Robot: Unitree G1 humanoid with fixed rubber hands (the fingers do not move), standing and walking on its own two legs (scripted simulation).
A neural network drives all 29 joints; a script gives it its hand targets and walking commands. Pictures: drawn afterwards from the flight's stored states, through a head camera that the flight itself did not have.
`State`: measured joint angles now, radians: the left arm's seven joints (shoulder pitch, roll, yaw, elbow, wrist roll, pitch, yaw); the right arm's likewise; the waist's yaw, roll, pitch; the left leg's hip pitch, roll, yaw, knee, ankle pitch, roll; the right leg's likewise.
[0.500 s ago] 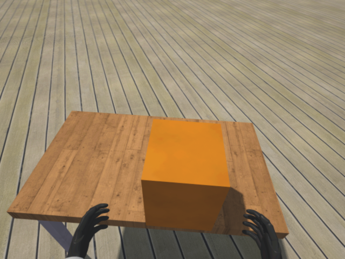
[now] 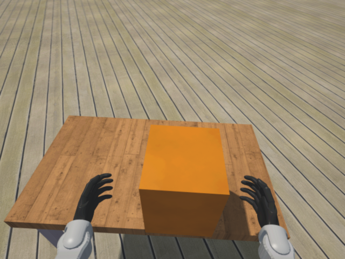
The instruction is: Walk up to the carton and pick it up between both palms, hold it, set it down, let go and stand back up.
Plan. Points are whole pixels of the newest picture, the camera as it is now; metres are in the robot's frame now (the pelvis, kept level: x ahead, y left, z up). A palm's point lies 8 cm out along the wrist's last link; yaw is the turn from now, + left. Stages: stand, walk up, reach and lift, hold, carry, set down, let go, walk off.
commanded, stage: reach and lift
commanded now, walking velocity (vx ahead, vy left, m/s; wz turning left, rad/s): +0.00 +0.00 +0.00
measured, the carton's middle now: (181, 181) +0.38 +0.00 -0.07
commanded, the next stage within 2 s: none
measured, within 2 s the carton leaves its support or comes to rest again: neither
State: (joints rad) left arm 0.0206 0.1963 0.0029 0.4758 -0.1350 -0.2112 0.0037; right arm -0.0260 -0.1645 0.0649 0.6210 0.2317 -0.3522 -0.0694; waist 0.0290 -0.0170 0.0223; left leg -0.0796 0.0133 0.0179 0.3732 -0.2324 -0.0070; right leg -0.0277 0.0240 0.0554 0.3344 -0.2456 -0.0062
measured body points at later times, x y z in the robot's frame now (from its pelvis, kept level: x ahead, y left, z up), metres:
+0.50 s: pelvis -0.01 +0.00 +0.00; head -0.01 +0.01 +0.45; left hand +0.33 +0.21 +0.08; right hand +0.34 -0.19 +0.07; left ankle -0.02 +0.12 -0.75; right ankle -0.04 -0.12 -0.75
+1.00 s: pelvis -0.02 -0.01 +0.00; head +0.01 +0.01 +0.45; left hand +0.41 +0.21 +0.13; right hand +0.41 -0.19 +0.12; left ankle -0.02 +0.12 -0.75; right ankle -0.04 -0.12 -0.75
